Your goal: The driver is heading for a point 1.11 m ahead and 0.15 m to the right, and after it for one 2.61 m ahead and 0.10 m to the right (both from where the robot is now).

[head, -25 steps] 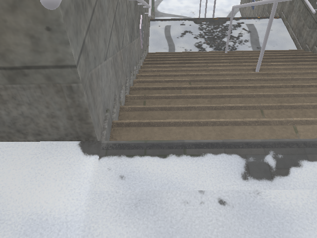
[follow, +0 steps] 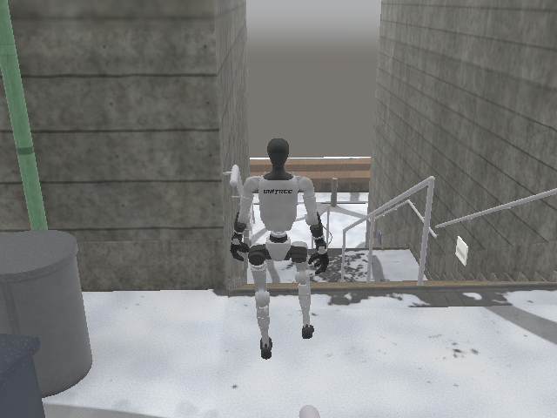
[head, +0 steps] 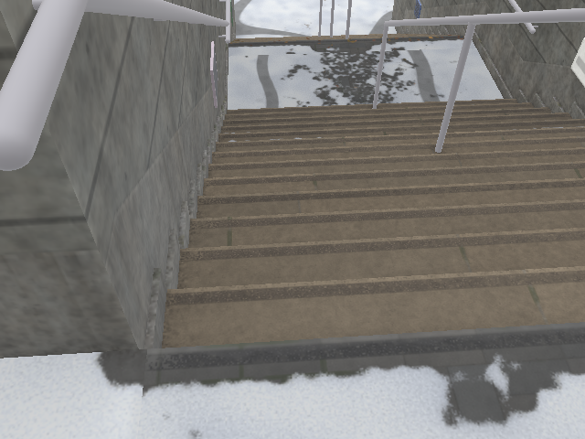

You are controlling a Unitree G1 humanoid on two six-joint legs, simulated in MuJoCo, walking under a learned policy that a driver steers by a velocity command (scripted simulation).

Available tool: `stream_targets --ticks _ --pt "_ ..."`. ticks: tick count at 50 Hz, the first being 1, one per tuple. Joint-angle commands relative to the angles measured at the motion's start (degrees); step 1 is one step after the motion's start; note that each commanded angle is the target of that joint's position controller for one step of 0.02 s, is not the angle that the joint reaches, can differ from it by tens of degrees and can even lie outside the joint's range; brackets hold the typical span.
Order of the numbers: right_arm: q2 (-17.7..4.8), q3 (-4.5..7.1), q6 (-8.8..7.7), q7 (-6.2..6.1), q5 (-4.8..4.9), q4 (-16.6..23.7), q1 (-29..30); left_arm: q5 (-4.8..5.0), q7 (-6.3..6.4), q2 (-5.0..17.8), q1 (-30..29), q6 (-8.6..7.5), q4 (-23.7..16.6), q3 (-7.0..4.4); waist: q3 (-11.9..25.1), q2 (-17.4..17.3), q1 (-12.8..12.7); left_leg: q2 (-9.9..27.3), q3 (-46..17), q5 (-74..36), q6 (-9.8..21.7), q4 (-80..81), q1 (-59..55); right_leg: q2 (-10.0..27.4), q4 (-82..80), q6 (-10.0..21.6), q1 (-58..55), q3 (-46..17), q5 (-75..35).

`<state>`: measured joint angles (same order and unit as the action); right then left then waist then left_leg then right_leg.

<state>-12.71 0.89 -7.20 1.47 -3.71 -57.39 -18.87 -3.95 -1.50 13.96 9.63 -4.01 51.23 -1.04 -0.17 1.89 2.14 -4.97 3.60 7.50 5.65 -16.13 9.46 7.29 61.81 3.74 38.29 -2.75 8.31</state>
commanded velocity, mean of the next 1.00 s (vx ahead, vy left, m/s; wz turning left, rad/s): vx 0.50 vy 0.00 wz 0.00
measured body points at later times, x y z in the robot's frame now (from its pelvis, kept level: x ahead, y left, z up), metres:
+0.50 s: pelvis +0.29 -0.10 +0.00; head +0.31 -0.10 +0.45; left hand +0.33 +0.14 -0.14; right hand +0.34 -0.35 -0.14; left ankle +0.24 +0.05 -0.64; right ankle +0.32 -0.18 -0.75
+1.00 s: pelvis +0.55 -0.06 -0.01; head +0.57 -0.06 +0.44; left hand +0.60 +0.18 -0.15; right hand +0.62 -0.31 -0.15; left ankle +0.60 +0.01 -0.75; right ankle +0.46 -0.20 -0.65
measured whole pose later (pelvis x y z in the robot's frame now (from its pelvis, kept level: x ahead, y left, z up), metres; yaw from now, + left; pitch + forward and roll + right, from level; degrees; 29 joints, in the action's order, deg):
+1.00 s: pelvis +0.55 -0.06 -0.01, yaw -1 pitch +3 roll +1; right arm -11.6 2.6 -6.6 0.6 -3.3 -55.0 -14.4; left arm -3.8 0.4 11.2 17.2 -5.4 53.8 -1.8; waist 1.3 0.9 0.3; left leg -2.9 5.4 8.9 5.5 -25.7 20.1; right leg 2.6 68.5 2.1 26.4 -1.7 21.0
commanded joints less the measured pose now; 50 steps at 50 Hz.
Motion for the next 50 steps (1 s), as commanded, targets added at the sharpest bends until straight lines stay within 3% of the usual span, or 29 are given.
stream_targets --ticks 1,6,8,12,15,16,17,18,19,20,21,22,24,26,29,32,35,38,40,41,42,43,44,45,46,47,48,49,50 --pt "-3.52 -0.24 -2.16 0.46 -0.53 2.84 1.24 -1.75 -2.19 0.37 0.27 1.45 -2.89 0.56 -4.50 -4.67 -1.78 15.60 -10.53 2.28 10.85 12.00 9.67 0.36 -12.72 -0.73 -2.70 1.76 -9.27" --pt "-7.03 0.31 -1.16 2.05 -0.30 -1.21 -7.94 -0.04 -1.53 1.18 -7.99 2.57 -6.29 0.40 -4.02 -3.95 0.51 19.95 -10.89 -9.28 11.75 9.20 -5.34 -2.02 -26.77 -1.22 0.05 0.52 -14.77" --pt "-3.93 -0.52 -0.53 1.91 -0.63 -2.39 -9.59 0.35 -0.89 1.35 -8.75 2.40 -6.77 0.04 -3.26 -5.32 0.32 21.31 -11.52 -10.97 10.79 8.40 -13.70 -1.68 -30.10 -0.55 2.90 -1.30 -13.78" --pt "-6.11 0.69 0.98 1.47 -0.14 -3.52 -12.70 0.66 -0.74 0.61 -13.75 1.78 -7.72 -0.51 -4.48 -6.15 1.95 21.72 -9.22 -15.67 7.72 6.98 -19.77 -3.60 -35.84 0.79 0.05 2.05 -8.43" --pt "-8.57 2.04 2.16 1.06 0.35 -1.68 -10.69 1.82 -0.67 2.80 -11.25 0.87 -6.92 -1.79 -1.00 -6.94 -1.31 17.60 -4.91 -32.54 4.18 -1.34 -14.84 -8.01 -37.72 2.76 -18.45 7.65 -9.38" --pt "-8.24 2.14 2.04 1.47 -0.69 -1.20 -10.55 2.69 -0.31 5.26 -3.47 -0.05 -4.59 -2.89 4.37 -5.31 -4.14 13.56 -1.90 -34.88 1.24 -10.27 -6.99 -8.21 -33.02 5.21 -33.68 6.95 -13.14" --pt "-0.72 -0.07 1.42 2.05 -1.71 -0.29 -18.83 2.45 -0.17 6.68 11.34 -0.52 -0.87 -2.83 21.16 5.23 -6.03 6.34 0.13 -18.81 -3.05 -29.13 13.72 3.48 -29.73 16.30 -66.56 -8.36 -18.22" --pt "0.25 -0.85 0.87 3.50 -1.66 0.95 -16.45 1.05 0.67 7.80 26.96 -0.49 3.71 -3.30 26.27 10.26 -12.62 0.04 -3.01 24.59 -4.15 -44.89 27.25 15.49 -40.67 22.27 -78.61 -30.90 -13.00" --pt "-3.65 1.17 0.68 3.80 0.66 3.95 -4.19 -0.83 1.27 7.07 29.68 -1.70 6.49 -3.80 11.86 4.55 -15.05 3.53 -10.83 24.48 -0.58 -56.14 34.84 12.60 -45.09 14.63 -67.17 -28.95 -2.26" --pt "-5.00 2.06 0.19 2.72 0.90 4.83 0.31 -0.28 1.70 7.65 20.30 -2.62 4.93 -4.05 1.08 3.15 -10.91 7.78 -10.47 19.74 1.08 -58.18 36.23 11.11 -47.18 11.62 -51.93 -21.66 2.53" --pt "-5.59 2.40 0.34 1.72 -0.44 5.53 0.35 0.18 2.16 3.79 14.18 -2.34 3.19 -2.87 1.07 3.01 -7.68 10.38 -9.52 17.32 2.39 -55.82 31.10 9.54 -49.50 11.31 -44.22 -17.79 2.41" --pt "-2.13 1.64 1.01 1.24 -1.59 6.38 1.17 1.02 2.45 -0.82 10.61 -2.16 2.14 -1.34 1.08 3.23 -4.99 11.60 -9.05 13.74 2.87 -55.32 28.37 8.14 -50.90 10.65 -39.49 -14.38 0.14" --pt "2.19 0.78 2.40 1.47 -2.57 5.51 -2.32 1.10 3.05 -3.66 7.78 -2.25 1.06 -0.32 -0.47 1.10 -0.87 11.44 -8.77 10.98 2.35 -56.35 24.64 6.96 -53.77 10.23 -30.32 -11.08 -2.89" --pt "1.51 0.67 2.68 3.00 -1.77 5.46 -2.68 0.72 2.38 -1.55 7.48 -3.27 0.53 -0.59 -2.13 0.64 -0.46 11.29 -6.71 6.23 0.82 -53.43 25.63 4.59 -55.21 10.93 -25.99 -5.74 -7.83" --pt "1.18 0.32 3.12 4.21 -1.57 8.19 5.01 -0.06 1.23 -2.64 7.85 -3.83 0.88 0.76 -2.73 0.02 -0.79 11.89 -2.67 -10.37 -1.13 -33.31 20.73 0.57 -53.32 10.12 -18.42 1.34 -13.85" --pt "0.31 0.08 4.24 3.20 -1.05 9.88 10.51 1.89 -0.57 3.35 15.63 -3.60 3.93 -0.77 -2.54 0.46 -3.14 10.29 -2.24 -7.57 -4.15 -25.05 23.58 4.69 -51.43 12.89 -26.25 -2.41 -25.69" --pt "-1.62 0.68 3.73 1.70 -0.92 10.16 13.58 1.17 -0.81 1.38 20.51 -2.91 6.95 -0.76 -1.42 0.96 -5.01 10.48 -4.88 -7.06 -4.03 -18.42 33.40 7.38 -46.86 12.51 -43.07 -4.36 -34.94" --pt "-1.41 0.88 3.91 1.86 -0.52 11.14 18.33 -0.24 -1.13 -0.85 19.20 -1.65 6.90 0.14 -1.92 1.73 -5.11 8.86 -2.22 -4.83 -1.15 -20.02 26.64 5.91 -46.02 10.39 -38.31 -1.85 -27.10" --pt "-2.61 1.61 3.39 1.48 -0.44 11.13 18.66 0.64 -0.99 1.80 16.57 -1.47 5.40 -0.63 -1.75 0.68 -3.51 6.85 -0.89 -2.44 0.40 -17.80 19.95 5.51 -44.93 9.43 -36.32 -1.67 -26.70" --pt "-3.41 2.26 2.51 1.43 0.28 11.00 17.72 1.80 -0.55 4.49 15.99 -1.62 4.73 -1.51 -0.31 -0.91 -2.35 5.38 0.39 -4.41 1.81 -14.53 13.83 3.42 -40.88 7.68 -35.32 0.13 -30.13" --pt "-6.26 3.45 1.54 0.82 0.64 9.21 12.16 1.72 -0.35 3.93 17.44 -2.13 4.40 -1.58 2.85 -1.14 -1.01 4.85 0.53 -10.58 3.68 -17.05 1.58 0.05 -34.51 5.09 -29.92 1.90 -30.61" --pt "-8.94 3.78 0.81 0.54 1.04 7.18 2.28 1.51 0.34 0.79 21.32 -2.97 3.65 -0.91 12.90 -8.15 -0.13 13.36 -9.12 -22.81 11.52 -18.44 -19.84 -5.98 -19.82 -0.05 -18.18 5.28 -15.77" --pt "-8.96 3.51 0.87 0.60 0.84 3.46 -14.21 0.12 -0.47 -5.21 25.41 -3.54 3.04 1.17 25.84 -19.02 4.88 28.18 -36.84 -15.00 23.94 -7.80 -40.77 -12.91 0.82 -4.36 -1.75 4.15 26.53" --pt "-6.76 3.59 0.39 0.38 -1.69 -0.26 -19.08 1.55 -0.87 0.18 13.85 -3.02 1.23 -1.17 14.74 -8.85 8.51 26.91 -42.15 2.51 18.72 -1.99 -31.86 -9.93 14.90 -2.73 7.49 -3.13 26.72" --pt "-8.22 4.16 -0.06 -0.04 -1.01 0.80 -10.81 2.05 0.19 1.07 10.42 -2.73 0.41 -1.68 4.25 -4.43 4.88 26.21 -36.01 10.42 14.70 0.82 -16.82 -5.49 16.22 -1.50 8.73 -4.46 19.54" --pt "-5.22 3.25 0.34 -0.77 0.03 2.28 -3.25 1.06 1.70 1.66 9.71 -2.48 0.49 -1.88 2.26 -1.85 1.76 24.64 -31.39 9.65 13.57 3.10 -7.34 -2.37 13.95 -1.19 5.12 -4.27 13.81" --pt "-2.76 2.36 0.39 -1.30 1.07 2.64 -1.35 -0.22 2.71 -0.92 9.23 -2.16 -0.29 -1.12 2.60 -1.88 -0.38 22.88 -26.09 0.18 13.09 4.05 -2.62 -0.32 10.89 -0.93 1.77 -3.84 10.73" --pt "-0.45 1.67 0.23 -1.62 0.84 3.31 0.33 -1.01 2.94 -3.41 8.64 -1.75 -0.71 -0.36 2.77 -1.66 -1.80 21.31 -21.79 -6.53 12.57 4.61 0.71 1.26 8.58 -1.15 -1.05 -3.26 9.40" --pt "0.44 1.58 -0.09 -1.67 0.86 3.50 0.31 -0.43 3.02 -4.40 10.58 -1.37 -0.31 -0.01 3.56 -1.91 -2.66 19.65 -19.04 -10.26 12.60 5.10 2.46 1.43 6.46 -1.51 -2.53 -2.36 9.80"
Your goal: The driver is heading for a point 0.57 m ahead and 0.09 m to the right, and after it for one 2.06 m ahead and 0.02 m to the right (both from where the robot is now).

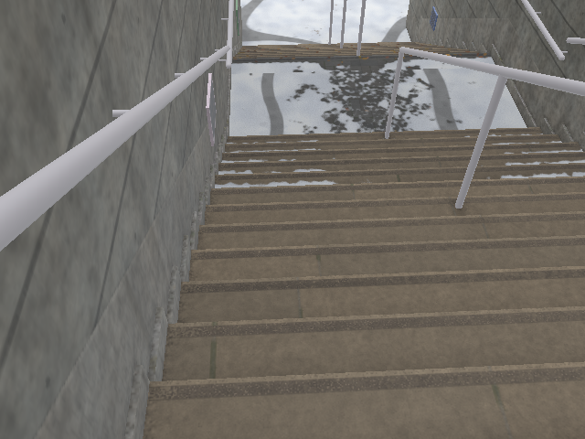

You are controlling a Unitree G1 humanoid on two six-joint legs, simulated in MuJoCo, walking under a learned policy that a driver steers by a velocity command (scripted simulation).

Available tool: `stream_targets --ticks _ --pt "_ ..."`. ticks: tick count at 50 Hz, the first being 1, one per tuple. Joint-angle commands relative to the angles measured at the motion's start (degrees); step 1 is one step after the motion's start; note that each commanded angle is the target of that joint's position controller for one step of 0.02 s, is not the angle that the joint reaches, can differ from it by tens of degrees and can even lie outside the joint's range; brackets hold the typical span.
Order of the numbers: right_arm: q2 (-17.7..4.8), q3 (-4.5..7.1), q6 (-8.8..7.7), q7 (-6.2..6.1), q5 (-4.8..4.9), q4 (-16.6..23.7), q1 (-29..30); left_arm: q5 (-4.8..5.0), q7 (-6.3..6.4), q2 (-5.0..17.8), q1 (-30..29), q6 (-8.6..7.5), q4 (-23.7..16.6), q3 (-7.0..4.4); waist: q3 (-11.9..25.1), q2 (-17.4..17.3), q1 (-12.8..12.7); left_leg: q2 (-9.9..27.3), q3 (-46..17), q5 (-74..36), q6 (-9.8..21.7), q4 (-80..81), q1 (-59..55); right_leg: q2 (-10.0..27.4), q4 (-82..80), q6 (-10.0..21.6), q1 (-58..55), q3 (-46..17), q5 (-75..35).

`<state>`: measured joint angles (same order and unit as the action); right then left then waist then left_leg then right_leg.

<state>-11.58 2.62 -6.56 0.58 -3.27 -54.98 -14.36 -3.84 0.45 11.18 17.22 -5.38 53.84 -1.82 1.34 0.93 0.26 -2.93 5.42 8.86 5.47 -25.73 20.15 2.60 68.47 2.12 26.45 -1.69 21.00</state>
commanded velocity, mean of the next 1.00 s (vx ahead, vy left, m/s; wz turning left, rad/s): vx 0.43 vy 0.00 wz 0.00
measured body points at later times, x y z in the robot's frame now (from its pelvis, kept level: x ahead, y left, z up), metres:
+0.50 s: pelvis +0.23 -0.09 -0.10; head +0.24 -0.10 +0.35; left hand +0.38 +0.12 -0.23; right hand +0.06 -0.23 -0.24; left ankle +0.05 +0.07 -0.73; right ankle +0.36 -0.22 -0.83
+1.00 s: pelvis +0.44 -0.13 -0.24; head +0.46 -0.13 +0.21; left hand +0.30 +0.05 -0.38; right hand +0.57 -0.33 -0.38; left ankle +0.64 +0.03 -0.92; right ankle +0.34 -0.22 -0.90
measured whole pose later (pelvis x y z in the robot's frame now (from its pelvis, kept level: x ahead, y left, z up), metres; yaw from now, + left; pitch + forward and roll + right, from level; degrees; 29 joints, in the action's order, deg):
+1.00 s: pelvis +0.44 -0.13 -0.24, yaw +0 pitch +3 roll -3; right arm -11.4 -1.9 -2.1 6.8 -5.7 -54.2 -8.3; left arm -4.5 -0.7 5.5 33.3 -6.4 64.6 3.0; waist 2.2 -3.2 -4.7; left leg 6.3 -3.6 -26.4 1.2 -43.0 45.4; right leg -3.0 58.8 3.2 20.7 7.0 41.5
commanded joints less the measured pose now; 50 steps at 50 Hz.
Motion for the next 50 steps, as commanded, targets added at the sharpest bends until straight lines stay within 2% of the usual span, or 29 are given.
stream_targets --ticks 1,6,10,11,14,15,16,17,19,21,24,26,27,28,29,30,31,32,33,34,35,36,38,40,42,43,44,47,50 --pt "-0.02 -0.37 -1.50 -0.73 0.00 0.73 -5.16 0.16 0.78 -1.90 2.29 0.23 -3.20 0.90 2.30 -1.24 -0.67 15.97 -17.98 -10.08 12.56 15.57 -7.88 6.39 -2.69 -0.22 9.37 -2.46 -3.88" --pt "-1.75 -0.13 -2.02 1.39 -1.32 -3.94 -16.32 -0.37 -0.53 -0.05 -0.99 2.66 -3.85 0.48 0.41 -3.03 1.77 14.29 -13.48 -7.21 12.13 14.58 -4.77 6.82 -12.22 -2.92 14.70 1.00 -16.07" --pt "0.13 -2.20 -1.88 1.36 -2.27 -4.98 -18.02 -1.33 -1.42 1.31 -1.77 2.13 -3.63 0.45 0.35 -4.01 1.31 14.79 -14.83 -5.15 11.99 7.69 -3.29 6.81 -7.62 -1.16 18.94 0.08 -25.30" --pt "2.55 -3.05 -1.91 0.27 -2.75 -7.81 -21.54 -1.11 -1.03 1.16 -4.73 2.00 -4.98 0.57 0.15 -4.41 2.69 16.59 -18.31 -4.98 11.77 4.76 -12.36 9.32 -11.12 -1.66 28.71 -5.81 -30.42" --pt "3.94 -4.20 -1.57 -1.70 -1.95 -10.92 -31.66 -0.75 -0.63 -0.30 -12.16 1.47 -7.04 0.98 -0.14 -6.36 7.72 17.33 -18.94 -5.49 10.69 -0.65 -23.77 9.46 -18.71 -3.25 38.46 -4.42 -32.76" --pt "3.81 -4.17 -1.48 -1.60 -1.72 -10.85 -31.53 -0.63 -0.75 -0.03 -12.10 1.08 -6.80 0.94 -1.37 -5.67 7.52 17.35 -18.53 -5.85 10.50 -2.40 -20.30 9.89 -20.07 -3.21 37.46 -3.75 -33.91" --pt "7.79 -5.69 -1.63 -2.59 -0.59 -8.85 -28.66 -1.56 -1.35 0.05 -11.88 0.86 -6.10 1.22 -1.68 -2.54 6.89 13.34 -13.63 -1.47 8.12 -7.99 -11.41 9.10 -29.80 -2.99 28.37 -2.45 -47.08" --pt "5.68 -5.61 -1.15 -2.14 0.38 -7.95 -28.66 -1.98 -1.93 -0.93 -10.10 0.89 -4.74 1.65 -0.93 -2.69 6.95 10.38 -10.59 2.79 7.58 -10.56 0.97 6.47 -31.26 -2.91 15.20 1.50 -51.17" --pt "2.59 -5.13 -0.14 -0.39 -0.63 -5.31 -25.04 -0.37 -3.18 0.20 -8.84 1.66 -3.66 1.48 -5.42 -6.95 5.09 11.24 -10.12 15.04 6.43 -9.20 16.46 4.77 -28.75 -2.54 1.71 3.71 -45.28" --pt "1.86 -4.93 0.19 -0.92 0.28 -5.02 -26.80 -0.06 -2.91 2.70 -15.04 2.21 -5.31 1.29 -7.67 -4.27 7.78 13.75 -13.96 21.14 5.60 -14.99 9.52 4.61 -37.65 -2.71 5.38 3.09 -40.70" --pt "-3.52 -2.68 3.05 -0.62 -0.01 -5.79 -27.29 0.46 -2.77 1.13 -14.30 1.87 -3.02 2.39 -9.22 -3.27 8.60 17.13 -21.12 17.44 5.00 -19.13 -3.38 6.27 -52.29 -2.43 3.80 0.96 -35.44" --pt "-5.30 -2.27 3.84 1.65 -2.26 -6.18 -22.79 0.39 -2.54 6.40 5.43 0.58 3.23 -0.81 -4.02 0.10 -1.56 11.79 -13.08 19.00 0.64 -36.49 7.61 4.56 -51.50 -0.36 -27.61 5.41 -44.56" --pt "-3.41 -2.64 3.72 3.93 -3.05 -8.07 -25.31 -0.57 -2.96 15.06 17.98 0.96 6.36 -4.41 2.04 8.53 -7.43 5.77 -9.01 24.05 -4.41 -58.28 12.30 8.10 -49.40 3.50 -41.55 1.67 -47.45" --pt "5.20 -3.38 2.91 5.50 -0.23 -10.95 -39.93 -1.12 -4.35 21.05 21.73 1.28 5.74 -5.04 18.84 16.51 -1.09 1.43 -8.06 38.96 -5.28 -83.75 22.69 15.34 -26.84 9.16 -60.51 -2.28 -75.69" --pt "2.24 -2.59 1.52 6.11 1.68 -7.89 -36.01 -1.85 -5.61 20.83 27.23 1.42 7.13 -5.01 19.73 13.93 -4.05 -1.14 -9.93 38.07 -5.09 -95.54 32.53 20.07 -29.90 14.83 -60.25 -13.42 -72.52" --pt "-2.97 -1.74 0.79 5.42 2.32 -1.41 -22.50 -0.66 -6.27 19.12 23.54 1.17 8.35 -5.25 8.06 14.16 -6.98 0.13 -10.00 31.89 -2.77 -101.59 51.35 23.78 -40.04 18.64 -51.66 -24.95 -31.21" --pt "-4.05 -1.27 0.23 4.13 1.92 -0.30 -12.66 -1.55 -5.67 10.97 19.85 0.56 8.04 -3.14 -3.85 4.46 -6.75 3.57 -9.99 19.79 0.39 -94.42 55.24 16.83 -44.83 9.19 -37.10 -14.91 -8.48" --pt "0.60 -2.72 -0.12 2.85 0.88 -0.46 -19.26 -1.42 -5.49 8.15 13.01 0.59 5.26 -1.52 -0.83 2.85 0.06 9.35 -14.80 7.38 1.82 -89.20 46.27 21.92 -45.36 12.17 -23.99 -20.78 -7.17" --pt "1.60 -2.62 0.38 2.27 1.12 -0.50 -19.60 -2.66 -5.05 3.35 12.41 0.55 4.92 0.31 -6.12 -0.33 2.72 11.03 -15.59 1.82 2.39 -83.51 41.20 22.64 -48.18 13.24 -11.00 -20.80 -11.13" --pt "5.51 -4.29 0.98 2.09 -0.97 1.42 -15.65 -1.67 -3.55 -2.41 7.99 -0.51 4.25 2.46 -8.45 -0.90 4.76 13.46 -17.08 -6.94 4.11 -69.82 40.47 18.01 -50.02 10.03 -3.97 -15.50 -11.02" --pt "4.96 -4.21 1.90 2.61 -1.92 0.31 -16.27 -1.27 -2.62 -2.53 6.20 -1.34 4.34 2.72 -8.84 -0.14 5.29 13.57 -16.08 -10.54 3.59 -64.49 41.41 15.97 -50.08 10.72 -1.24 -13.62 -10.23" --pt "2.27 -3.07 1.73 3.52 -2.27 -0.70 -14.32 -0.68 -1.49 -2.69 4.25 -3.20 3.70 3.04 -5.98 -4.67 3.73 13.11 -14.94 -20.26 2.01 -48.81 34.16 11.67 -49.08 11.61 3.66 -7.02 -15.00" --pt "-1.12 -2.01 2.05 5.25 -2.32 0.26 -9.46 -1.70 -0.91 3.86 6.49 -4.19 4.47 2.70 -1.64 1.76 3.67 10.73 -9.15 -20.75 -1.22 -44.37 27.54 8.06 -43.21 12.45 5.28 -2.70 -35.03" --pt "-3.05 -1.93 1.67 6.62 -2.39 -0.23 -11.62 -2.09 -1.23 7.88 7.76 -3.94 4.10 2.03 1.17 -0.65 5.51 8.99 -7.90 -20.01 -3.27 -46.27 22.56 7.23 -36.61 9.70 6.03 -0.49 -42.83" --pt "-3.02 -2.55 2.07 5.83 -3.58 2.48 -2.16 0.66 0.58 3.54 20.21 -3.86 9.47 2.84 -1.54 1.65 -1.81 12.01 -14.67 -27.38 -4.94 -32.69 46.75 10.81 -31.04 10.87 -18.50 -9.38 -35.25" --pt "-2.29 -2.99 2.47 5.37 -2.92 3.14 0.00 0.15 0.84 2.24 24.72 -3.22 11.81 3.00 -2.74 1.24 -3.14 11.97 -15.48 -26.30 -5.40 -30.58 53.32 12.65 -28.64 11.75 -24.12 -13.07 -35.90" --pt "-2.55 -3.53 2.81 5.73 -2.52 1.21 -0.37 0.33 0.96 0.95 23.64 -2.56 10.73 3.39 -2.86 -2.90 -3.53 12.11 -14.60 -38.11 -5.15 -20.39 48.03 10.71 -25.73 11.86 -20.20 -10.14 -30.34" --pt "-3.46 -3.69 4.28 6.59 -2.61 1.27 2.57 -1.02 -1.41 1.76 19.03 -1.32 9.52 3.77 -6.39 1.05 -1.13 9.12 -8.77 -38.17 -4.14 -22.40 26.88 9.40 -28.06 13.07 2.17 -10.54 -18.55" --pt "-3.94 -4.11 4.51 6.06 -2.10 3.38 7.97 -0.44 -0.83 1.75 16.11 -1.05 8.27 3.51 -5.41 0.88 -3.51 8.10 -6.00 -34.91 -4.29 -10.81 16.25 6.46 -21.31 9.92 3.85 -7.05 -7.92"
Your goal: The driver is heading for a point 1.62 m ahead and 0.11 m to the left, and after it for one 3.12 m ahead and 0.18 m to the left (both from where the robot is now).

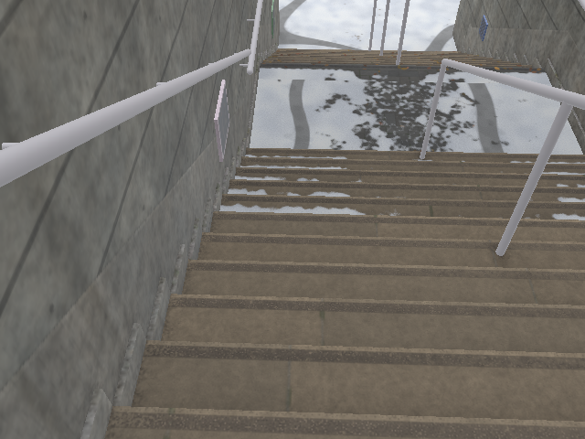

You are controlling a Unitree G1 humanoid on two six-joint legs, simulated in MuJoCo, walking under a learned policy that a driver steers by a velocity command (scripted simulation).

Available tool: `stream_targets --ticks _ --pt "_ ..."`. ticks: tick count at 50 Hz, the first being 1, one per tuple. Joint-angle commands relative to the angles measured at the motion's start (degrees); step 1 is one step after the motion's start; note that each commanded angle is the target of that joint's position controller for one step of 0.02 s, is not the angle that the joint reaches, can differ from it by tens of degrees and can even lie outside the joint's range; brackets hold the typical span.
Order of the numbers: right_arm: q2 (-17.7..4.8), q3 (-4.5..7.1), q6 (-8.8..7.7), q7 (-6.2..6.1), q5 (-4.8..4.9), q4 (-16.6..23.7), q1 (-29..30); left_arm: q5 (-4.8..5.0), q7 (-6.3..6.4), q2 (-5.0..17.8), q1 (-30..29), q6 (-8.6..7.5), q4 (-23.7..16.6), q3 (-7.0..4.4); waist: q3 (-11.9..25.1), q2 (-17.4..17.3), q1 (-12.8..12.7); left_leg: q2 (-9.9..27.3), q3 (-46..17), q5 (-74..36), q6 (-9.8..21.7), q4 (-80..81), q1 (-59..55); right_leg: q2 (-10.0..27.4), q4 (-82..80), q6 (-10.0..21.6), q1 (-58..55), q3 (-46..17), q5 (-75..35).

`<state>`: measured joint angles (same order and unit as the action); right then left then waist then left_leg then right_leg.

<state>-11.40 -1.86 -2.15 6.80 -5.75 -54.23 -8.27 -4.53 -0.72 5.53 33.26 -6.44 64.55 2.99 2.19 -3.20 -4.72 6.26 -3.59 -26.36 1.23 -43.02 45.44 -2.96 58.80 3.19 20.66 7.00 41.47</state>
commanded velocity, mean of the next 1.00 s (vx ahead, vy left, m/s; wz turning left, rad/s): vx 0.04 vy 0.00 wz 0.00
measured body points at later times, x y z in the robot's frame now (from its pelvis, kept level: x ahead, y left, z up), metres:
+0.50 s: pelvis +0.14 +0.07 -0.09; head +0.14 +0.06 +0.36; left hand +0.19 +0.29 -0.23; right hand +0.11 -0.12 -0.25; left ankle +0.18 +0.13 -0.82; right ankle +0.11 -0.09 -0.66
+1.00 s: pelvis +0.16 +0.09 -0.08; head +0.15 +0.08 +0.37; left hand +0.22 +0.30 -0.23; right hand +0.11 -0.09 -0.25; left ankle +0.18 +0.13 -0.82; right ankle +0.12 -0.09 -0.67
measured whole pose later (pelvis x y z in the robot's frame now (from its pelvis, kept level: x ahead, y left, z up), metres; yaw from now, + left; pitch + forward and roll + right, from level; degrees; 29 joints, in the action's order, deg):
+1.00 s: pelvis +0.16 +0.09 -0.08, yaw +1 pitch -1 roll -1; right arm -6.6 -3.9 -6.1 6.8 -2.7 -61.3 -26.0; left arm 0.4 -2.5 8.9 18.0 -5.7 56.3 1.0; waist 1.5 -2.0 3.7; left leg -3.2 5.6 13.1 6.5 -26.0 12.4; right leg 7.9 82.2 -6.4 32.6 -0.8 15.3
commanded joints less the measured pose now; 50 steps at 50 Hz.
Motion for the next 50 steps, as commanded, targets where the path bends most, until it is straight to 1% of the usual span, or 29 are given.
stream_targets --ticks 1,3,4,5,6,7,8,9,10,11,12,13,14,15,16,17,18,20,22,25,28,32,33,35,37,39,40,42,50 --pt "-4.32 0.35 -0.05 -0.36 0.60 2.61 3.14 0.12 0.38 8.30 -0.41 0.40 -2.55 -1.48 -6.89 5.47 0.96 -1.24 3.75 3.24 -0.15 10.24 -10.57 12.64 -11.01 8.54 7.63 -16.95 -26.88" --pt "-5.05 0.67 -0.18 -1.71 0.94 3.08 4.93 0.29 0.61 8.45 1.79 1.40 -2.43 -2.01 -8.82 5.90 -1.01 -1.17 4.45 9.72 0.58 18.93 -13.02 15.12 -10.02 8.69 1.39 -20.35 -31.77" --pt "-5.62 1.16 -0.35 -2.61 1.75 3.35 5.72 0.69 0.86 9.22 2.39 1.98 -2.37 -2.71 -9.06 6.12 -1.71 -1.24 5.27 10.81 1.71 23.97 -16.24 15.83 -9.06 8.67 -0.58 -21.22 -35.66" --pt "-7.75 2.59 -0.90 -3.61 2.79 2.80 2.14 1.11 0.72 10.21 2.49 2.40 -2.05 -3.28 -7.47 4.01 -0.22 -1.83 7.08 6.07 4.15 32.02 -24.88 14.38 -4.10 6.74 -0.94 -18.95 -38.29" --pt "-12.17 5.19 -1.60 -4.47 3.92 -0.50 -10.49 -0.52 -1.65 13.14 3.03 3.15 -1.83 -4.23 -0.32 2.71 4.21 -0.74 6.28 -7.41 7.58 30.30 -41.81 10.33 9.17 2.46 1.81 -14.54 -39.76" --pt "-17.17 7.05 -1.00 -4.37 2.47 -2.26 -23.15 -0.76 -5.04 4.51 14.18 3.12 -0.10 -2.87 17.92 -9.23 4.77 8.64 2.86 -37.45 17.03 9.65 -74.76 3.75 30.28 -3.70 17.32 -6.51 -15.30" --pt "-16.18 6.63 -1.01 -1.51 3.89 -2.72 -26.99 2.14 -6.16 5.10 9.41 3.14 -3.61 -2.90 22.46 -12.73 8.47 14.90 -5.92 -41.83 20.59 7.75 -82.53 -0.10 53.86 -7.93 28.60 -4.29 15.13" --pt "-13.31 6.15 -0.95 -1.00 3.03 -2.97 -26.76 4.54 -6.27 9.83 -2.45 3.67 -7.39 -4.45 16.41 -4.76 11.33 15.06 -6.79 -43.48 16.40 8.28 -77.01 1.15 54.93 -9.04 34.85 -7.38 15.08" --pt "-11.50 5.07 -0.93 0.01 4.14 -2.46 -20.94 4.80 -6.28 8.74 -5.09 3.63 -9.49 -3.88 13.31 -1.09 7.13 15.19 -5.76 -30.57 12.97 10.41 -68.27 4.42 50.88 -9.16 34.88 -7.71 13.57" --pt "-7.51 2.85 -1.15 1.30 7.04 -0.15 -11.24 4.76 -5.86 5.38 -5.47 2.96 -10.96 -2.59 7.78 0.52 2.65 14.53 -7.62 -6.53 10.66 15.11 -53.76 6.97 42.48 -9.82 32.84 -9.35 12.04" --pt "-7.65 2.17 -1.05 1.74 6.17 -0.83 -12.12 5.59 -5.47 4.38 -1.72 2.10 -8.66 -1.89 0.69 0.82 1.64 15.71 -8.51 -1.49 8.91 18.56 -40.11 9.01 38.00 -10.94 27.21 -11.40 10.08" --pt "-9.16 2.54 -1.53 1.34 3.53 -2.34 -13.52 6.34 -5.00 1.63 3.96 1.64 -6.55 -1.07 -4.23 -0.63 0.29 14.61 -5.94 2.24 10.05 22.60 -28.18 9.66 36.96 -10.95 19.29 -11.46 1.34" --pt "-10.40 2.72 -2.15 1.21 3.10 -2.88 -13.29 6.66 -4.56 2.15 7.49 1.80 -5.43 -0.99 -5.59 -0.67 -1.07 13.53 -5.93 9.49 10.79 24.97 -21.37 8.46 36.59 -11.79 13.92 -10.44 0.73" --pt "-5.91 1.61 -3.60 -0.09 3.03 -1.08 -10.33 4.07 -3.43 2.88 3.97 1.94 -6.54 -1.53 -6.73 1.77 0.18 8.34 -2.74 16.77 12.05 24.68 -18.29 11.14 28.79 -10.50 17.31 -11.60 -17.55" --pt "-4.87 0.68 -4.12 -0.45 3.86 -0.82 -8.38 3.18 -3.59 3.15 1.95 1.83 -7.21 -1.48 -5.65 0.79 -0.01 7.38 -2.70 18.77 11.42 23.81 -17.17 11.03 25.08 -10.75 15.94 -10.87 -20.69" --pt "-4.71 0.27 -3.99 -0.39 4.79 -1.15 -8.71 3.61 -3.77 3.82 0.57 1.76 -8.48 -1.61 -3.05 0.60 0.53 7.17 -3.91 23.28 10.60 22.31 -18.91 10.50 22.61 -11.82 15.59 -10.22 -19.90" --pt "-3.61 -0.24 -3.40 -0.06 5.54 -1.00 -10.40 5.37 -3.83 3.93 -2.60 1.14 -10.21 -1.17 -3.77 2.65 2.15 5.60 -1.60 29.39 7.53 21.55 -25.00 9.67 17.39 -11.18 22.01 -10.55 -15.83" --pt "-3.22 -0.87 -2.93 0.01 4.13 -3.17 -19.08 5.94 -3.63 7.16 -11.44 -0.11 -12.96 -1.76 -4.06 1.78 7.45 3.62 -1.36 25.24 3.83 19.32 -34.97 9.77 16.03 -10.46 28.80 -10.02 -14.26" --pt "-4.03 -0.60 -2.48 -0.20 3.50 -3.83 -23.30 6.09 -3.54 6.90 -15.94 -1.59 -13.88 -1.84 -1.72 0.60 9.62 5.04 -4.13 13.99 3.18 17.68 -42.71 10.37 19.13 -10.55 34.11 -10.74 -14.13" --pt "-1.86 -1.35 -2.23 0.59 4.33 -4.43 -23.70 6.01 -3.08 5.82 -14.03 -1.56 -13.27 -1.11 -1.32 1.58 7.91 5.00 -6.47 10.87 4.76 18.40 -40.92 11.17 19.29 -11.14 30.34 -11.96 -12.22" --pt "0.46 -2.20 -2.20 0.81 5.13 -4.28 -22.41 5.70 -3.40 6.68 -14.06 -1.13 -13.48 -0.65 -2.91 3.62 6.42 1.50 -2.11 15.84 3.39 19.62 -35.94 11.46 14.14 -10.04 23.91 -11.08 -16.24" --pt "1.02 -2.13 -2.07 0.87 4.48 -4.98 -24.98 5.50 -3.89 8.22 -15.85 -0.85 -14.43 -0.69 -4.37 2.39 7.25 0.41 -0.64 13.39 3.40 19.22 -37.57 11.63 14.09 -8.68 24.15 -10.62 -17.04" --pt "1.56 -2.20 -2.24 0.93 4.62 -5.39 -25.68 6.01 -3.78 7.59 -15.91 -0.74 -14.45 -0.37 -4.69 2.02 7.38 1.24 -1.87 13.01 4.03 19.30 -38.68 11.63 14.60 -8.93 25.20 -10.91 -16.47" --pt "2.70 -2.44 -2.40 1.00 4.58 -5.82 -26.69 5.85 -3.84 7.41 -16.24 -0.33 -14.70 -0.06 -4.94 1.56 7.64 1.47 -2.54 12.39 4.25 19.40 -39.79 11.59 14.52 -8.92 25.66 -11.00 -15.91" --pt "1.85 -2.05 -2.54 1.13 3.75 -6.03 -28.05 5.84 -3.48 7.76 -16.88 -0.46 -14.84 -0.15 -4.89 1.62 8.17 1.74 -2.45 12.48 4.40 19.15 -39.86 11.43 15.41 -9.04 25.72 -10.98 -14.53" --pt "3.07 -2.46 -2.81 1.14 3.22 -6.03 -28.41 5.70 -3.05 6.97 -17.23 -0.63 -14.65 0.26 -5.26 0.27 8.58 2.46 -3.82 14.18 4.72 20.35 -40.38 11.39 17.30 -8.91 26.48 -11.56 -13.01" --pt "0.36 -1.54 -3.58 0.45 2.15 -5.61 -24.90 4.31 -2.25 6.39 -12.70 -0.28 -11.54 -0.44 -6.57 -0.04 7.05 4.19 -5.79 18.95 5.97 21.76 -39.68 12.35 15.98 -9.93 25.08 -12.20 -21.43" --pt "2.03 -2.11 -4.01 0.07 3.30 -5.86 -24.29 4.59 -1.91 6.45 -13.14 -0.06 -10.91 -0.82 -7.49 1.10 7.40 3.80 -5.98 24.67 5.29 23.64 -37.54 12.55 15.40 -10.81 23.50 -11.86 -22.58" --pt "1.94 -1.55 -4.00 0.05 3.17 -7.97 -25.22 4.89 -2.07 5.38 -14.26 0.20 -9.87 -2.30 -6.89 0.82 8.59 4.09 -3.15 17.23 5.95 22.20 -39.64 12.17 15.05 -11.04 23.43 -10.69 -20.90"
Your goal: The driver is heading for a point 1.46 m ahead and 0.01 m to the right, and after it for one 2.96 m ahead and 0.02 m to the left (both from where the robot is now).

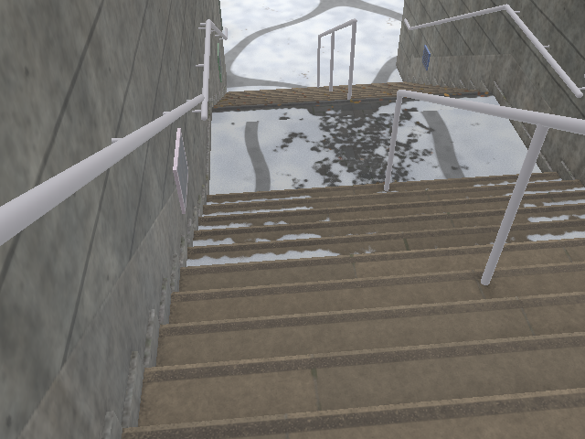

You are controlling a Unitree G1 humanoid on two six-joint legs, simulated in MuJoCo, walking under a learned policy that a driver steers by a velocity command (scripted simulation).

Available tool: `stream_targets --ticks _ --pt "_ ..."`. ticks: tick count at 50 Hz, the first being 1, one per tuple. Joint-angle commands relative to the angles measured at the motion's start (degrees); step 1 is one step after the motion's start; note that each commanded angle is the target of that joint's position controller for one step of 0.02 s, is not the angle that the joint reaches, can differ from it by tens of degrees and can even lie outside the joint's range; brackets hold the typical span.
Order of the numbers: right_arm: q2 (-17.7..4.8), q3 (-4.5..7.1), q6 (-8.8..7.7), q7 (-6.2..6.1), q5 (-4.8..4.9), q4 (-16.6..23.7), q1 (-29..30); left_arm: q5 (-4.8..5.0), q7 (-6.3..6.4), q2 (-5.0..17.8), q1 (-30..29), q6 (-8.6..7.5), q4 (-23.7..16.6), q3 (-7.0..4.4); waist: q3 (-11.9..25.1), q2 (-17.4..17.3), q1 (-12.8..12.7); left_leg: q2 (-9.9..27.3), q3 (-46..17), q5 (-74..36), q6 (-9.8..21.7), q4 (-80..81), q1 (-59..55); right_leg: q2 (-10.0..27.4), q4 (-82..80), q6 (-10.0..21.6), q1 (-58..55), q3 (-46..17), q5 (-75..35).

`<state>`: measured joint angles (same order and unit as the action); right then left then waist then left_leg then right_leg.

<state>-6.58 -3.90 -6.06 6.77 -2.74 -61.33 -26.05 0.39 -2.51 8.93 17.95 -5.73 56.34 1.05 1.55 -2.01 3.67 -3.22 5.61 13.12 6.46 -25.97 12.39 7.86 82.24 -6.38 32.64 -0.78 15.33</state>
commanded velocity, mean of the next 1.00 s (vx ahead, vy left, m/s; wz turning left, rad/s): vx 0.07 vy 0.00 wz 0.00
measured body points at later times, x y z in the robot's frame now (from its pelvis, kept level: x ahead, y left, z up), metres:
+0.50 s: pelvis +0.00 +0.00 +0.00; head -0.01 +0.00 +0.45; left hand +0.01 +0.21 -0.15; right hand -0.06 -0.17 -0.16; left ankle +0.01 +0.04 -0.74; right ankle -0.04 -0.18 -0.60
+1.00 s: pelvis +0.02 -0.02 +0.01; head +0.02 -0.01 +0.46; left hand +0.11 +0.20 -0.14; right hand -0.18 -0.16 -0.12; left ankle +0.01 +0.04 -0.74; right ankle +0.09 -0.19 -0.65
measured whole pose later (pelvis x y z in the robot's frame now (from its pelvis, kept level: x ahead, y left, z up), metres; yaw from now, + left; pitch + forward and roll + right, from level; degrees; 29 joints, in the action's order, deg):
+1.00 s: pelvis +0.02 -0.02 +0.01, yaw -1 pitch +2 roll -1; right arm -5.1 -1.2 -6.2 2.6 -5.6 -70.5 -37.8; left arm -4.3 -0.4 8.2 14.6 -2.1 59.2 -3.3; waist 3.8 -0.3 7.2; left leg -2.7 6.4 7.8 6.1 -11.8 6.5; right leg 7.0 59.4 0.9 38.1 0.2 7.1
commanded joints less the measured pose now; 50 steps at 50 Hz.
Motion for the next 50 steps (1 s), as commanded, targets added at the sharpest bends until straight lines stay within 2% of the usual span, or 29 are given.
stream_targets --ticks 1,3,4,8,13,17,19,25,26,27,28,29,30,31,32,33,35,36,37,39,40,41,42,43,45,46,47,48,50 --pt "-2.77 0.48 -0.06 0.17 0.25 -1.04 -7.45 0.06 -0.26 2.00 1.20 -0.52 -1.38 -0.42 -6.04 -0.21 0.11 13.63 -12.20 -23.37 0.69 4.98 -7.06 1.42 -8.79 -1.53 11.45 -2.95 5.13" --pt "-3.12 0.65 -0.05 0.24 0.08 -1.55 -7.86 0.09 -0.26 2.09 1.50 -0.56 -0.78 -0.60 -5.96 -0.02 0.03 13.67 -11.83 -24.85 0.46 4.84 -7.89 1.44 -9.13 -1.65 11.57 -2.81 5.09" --pt "-3.18 0.63 -0.17 0.29 0.61 -1.62 -7.24 0.46 -0.20 2.02 3.53 -0.60 0.10 -0.61 -5.95 -0.75 -0.59 13.35 -11.51 -26.37 0.00 4.96 -6.60 1.39 -9.33 -1.71 10.74 -2.49 5.38" --pt "-3.83 0.84 -0.45 -0.02 0.28 -2.32 -6.47 0.38 -0.48 1.54 3.15 -0.39 0.72 -0.61 -5.86 -0.29 -1.05 13.05 -9.53 -29.54 -1.69 5.07 -6.86 1.25 -10.41 -1.63 9.30 -1.80 4.05" --pt "-3.77 0.90 -0.38 0.04 0.43 -3.31 -7.42 0.49 -0.57 1.48 3.83 -0.17 1.70 -0.75 -6.41 -1.48 -0.95 13.06 -9.39 -27.81 -2.46 5.91 -7.48 1.17 -9.82 -1.72 9.72 -1.26 4.68" --pt "-2.96 0.59 -0.22 0.33 0.38 -2.80 -4.76 0.30 -0.65 0.74 4.51 -0.18 2.42 -0.60 -6.93 0.83 -1.55 13.39 -10.08 -20.73 -0.95 6.64 -3.67 1.71 -10.96 -1.65 7.40 -2.28 4.16" --pt "-3.01 0.44 -0.24 0.42 0.63 -2.80 -4.16 0.30 -0.76 0.33 5.23 -0.21 3.00 -0.41 -8.02 0.29 -1.78 12.59 -9.43 -16.81 -1.47 7.97 -1.82 1.53 -12.27 -1.52 6.04 -1.64 2.69" --pt "-3.30 0.52 -0.44 0.46 0.29 -3.91 -5.96 0.46 -0.78 0.55 3.81 -0.47 3.22 -0.43 -8.16 0.05 -0.75 12.32 -8.66 -20.00 -2.08 7.61 -5.66 1.30 -13.34 -0.92 8.46 -1.05 2.81" --pt "-5.24 1.24 -0.72 -0.19 0.57 -3.41 -4.01 -0.12 -0.72 1.15 5.60 -0.35 4.30 -1.10 -8.45 3.18 -1.54 11.49 -6.08 -13.11 -1.74 7.88 -3.43 1.70 -22.54 -0.59 5.18 -0.03 -1.27" --pt "-2.03 0.12 -0.51 0.32 0.52 -4.14 -6.03 0.50 -0.89 -0.23 2.73 -0.50 3.63 -0.26 -10.15 0.16 -0.91 10.90 -8.03 -19.36 -3.84 9.31 -4.22 0.99 -17.43 -0.91 7.06 0.37 -1.50" --pt "-2.90 0.45 -0.60 0.33 0.60 -5.15 -8.55 0.66 -0.89 0.46 2.29 -0.47 3.36 -0.59 -9.04 -1.54 -0.23 11.38 -8.01 -24.00 -4.33 8.31 -8.53 0.64 -15.12 -0.52 9.83 0.56 1.00" --pt "-6.16 1.58 -1.03 -0.40 0.51 -4.94 -7.63 -0.10 -0.74 1.94 3.75 -0.43 4.33 -1.62 -8.39 1.23 -0.55 11.42 -5.63 -21.77 -3.42 7.39 -7.66 0.88 -21.01 0.02 7.37 1.07 -1.59" --pt "-5.57 1.50 -1.13 -0.59 0.46 -4.99 -7.46 -0.12 -0.70 1.66 2.57 -0.52 4.35 -1.74 -9.34 1.74 -0.68 10.81 -5.79 -22.11 -4.01 8.05 -6.45 0.40 -23.78 -0.06 6.30 1.59 -4.00" --pt "-2.64 0.61 -0.85 -0.14 0.43 -6.95 -12.44 0.81 -0.87 0.33 0.08 -0.50 3.41 -1.08 -9.54 -3.22 0.18 11.49 -8.34 -33.13 -6.10 8.37 -12.45 -0.08 -15.97 -0.54 11.62 1.95 -1.30" --pt "-6.03 1.73 -1.18 -0.62 0.30 -6.83 -11.68 0.22 -0.82 2.01 2.41 -0.39 4.31 -2.18 -7.61 -1.17 -0.13 12.30 -6.01 -31.94 -4.91 6.41 -12.76 0.24 -18.31 0.34 10.17 1.71 -0.95" --pt "-6.07 1.84 -1.30 -0.84 0.34 -6.61 -10.85 0.06 -0.63 1.60 2.59 -0.32 4.60 -2.30 -7.78 -0.36 -0.79 12.11 -6.05 -32.59 -4.63 6.73 -10.66 0.35 -19.97 0.06 8.24 1.52 -1.54" --pt "-3.74 0.95 -1.44 -0.81 1.63 -7.19 -11.05 0.45 -1.26 0.15 3.12 0.59 5.53 -2.21 -8.33 -1.84 -1.17 11.66 -6.25 -25.10 -6.17 7.98 -9.21 0.10 -19.64 0.79 7.77 1.98 -1.77" --pt "-4.23 1.21 -1.63 -0.98 1.53 -8.19 -12.90 0.22 -1.02 0.21 2.35 0.91 5.58 -2.63 -8.19 -2.14 -0.42 11.96 -7.39 -18.70 -5.68 8.70 -9.73 -0.19 -18.68 1.35 9.00 2.01 -1.88" --pt "-5.71 1.96 -1.55 -1.35 0.80 -9.28 -16.15 -0.29 -0.55 1.42 1.24 1.04 5.00 -3.12 -9.03 -3.01 1.23 13.11 -9.65 -12.24 -3.82 10.55 -11.16 -0.92 -16.17 2.20 12.43 2.23 -0.77" --pt "-8.14 3.84 -0.66 -2.53 -2.05 -11.28 -21.28 -2.30 0.90 3.26 -0.33 1.41 3.82 -4.15 -11.47 -3.44 4.18 17.30 -17.45 2.22 4.35 15.01 -14.65 -1.30 -11.90 4.48 22.85 0.23 -0.76" --pt "-7.28 4.27 -0.26 -3.00 -3.55 -12.09 -22.11 -2.83 1.90 3.40 -2.91 1.39 1.92 -4.17 -10.65 -1.65 5.14 19.87 -21.96 3.40 9.23 16.19 -17.98 -0.18 -13.32 5.26 27.73 -1.61 -2.69" --pt "-4.88 4.16 -0.19 -2.89 -2.91 -11.71 -21.79 -3.04 2.83 2.32 -2.03 1.64 2.51 -4.27 -9.14 -0.07 4.24 21.00 -23.43 2.42 12.00 17.41 -18.54 1.27 -16.44 5.58 28.63 -3.76 -4.89" --pt "-2.42 3.79 0.08 -3.24 -1.47 -10.87 -19.65 -3.28 3.14 1.78 -2.96 2.44 2.16 -4.21 -7.73 0.54 3.40 21.60 -23.85 4.49 13.09 20.08 -16.75 1.92 -22.66 5.42 25.56 -3.31 -4.85" --pt "-0.12 3.17 0.06 -3.65 0.03 -9.58 -16.38 -3.31 3.10 0.54 -3.57 3.50 1.75 -4.00 -7.15 0.40 2.70 20.89 -21.70 6.45 12.57 22.87 -12.69 1.21 -28.27 5.23 19.72 -1.21 -2.44" --pt "-3.65 3.65 0.33 -3.44 -0.54 -7.16 -11.24 -4.57 2.52 0.03 -0.45 4.10 2.79 -4.35 -6.22 -2.36 0.22 18.86 -17.42 8.75 10.67 24.47 -0.88 -0.24 -22.30 5.82 8.94 2.02 -1.66" --pt "-4.44 3.53 0.27 -3.40 -1.56 -6.85 -11.69 -5.21 2.08 -0.84 0.12 4.12 2.64 -4.34 -6.90 -2.13 -0.30 18.30 -15.59 8.80 9.57 24.80 1.61 0.11 -22.15 6.16 6.97 1.60 -3.32" --pt "-4.77 3.60 0.03 -3.58 -1.69 -6.82 -11.86 -5.06 1.73 -0.30 0.59 4.08 2.62 -4.45 -7.60 -1.85 -0.17 18.00 -14.65 8.67 9.26 24.77 2.26 -0.08 -23.38 6.32 7.16 1.58 -4.26" --pt "-3.91 3.10 -0.50 -4.24 -3.89 -7.97 -14.24 -5.17 1.93 -0.09 2.76 3.67 2.50 -4.42 -7.82 -2.90 -0.96 18.58 -15.10 5.99 9.11 24.10 2.21 0.43 -18.72 7.49 5.95 -0.71 -10.01" --pt "-2.54 2.96 -1.33 -4.97 -3.89 -9.03 -16.21 -4.62 2.45 1.73 1.44 3.16 1.45 -4.83 -7.69 -1.19 -0.02 19.78 -14.74 4.76 9.93 22.45 -3.04 1.09 -20.72 8.65 10.74 -2.70 -12.15"
Velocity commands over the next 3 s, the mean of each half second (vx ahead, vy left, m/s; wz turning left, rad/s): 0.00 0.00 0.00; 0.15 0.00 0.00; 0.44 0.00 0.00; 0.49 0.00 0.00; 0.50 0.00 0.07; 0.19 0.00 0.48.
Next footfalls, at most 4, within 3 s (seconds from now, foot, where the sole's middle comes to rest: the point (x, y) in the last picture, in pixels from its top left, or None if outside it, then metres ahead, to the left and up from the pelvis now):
1.34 right None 0.12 -0.24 -0.78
1.70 left None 0.38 -0.10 -0.94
2.10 right None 0.66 -0.36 -1.11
2.68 left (345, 385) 0.96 -0.19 -1.27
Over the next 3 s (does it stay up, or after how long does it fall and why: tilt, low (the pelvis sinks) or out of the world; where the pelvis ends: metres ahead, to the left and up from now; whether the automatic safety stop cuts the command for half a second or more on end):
stays up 0.98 -0.32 -0.55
